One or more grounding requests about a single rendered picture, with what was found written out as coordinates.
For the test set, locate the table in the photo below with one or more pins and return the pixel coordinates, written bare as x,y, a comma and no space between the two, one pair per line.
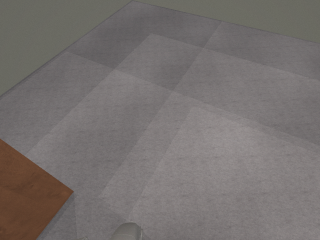
29,196

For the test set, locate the left robot thigh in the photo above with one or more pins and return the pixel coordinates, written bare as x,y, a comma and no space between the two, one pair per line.
128,231

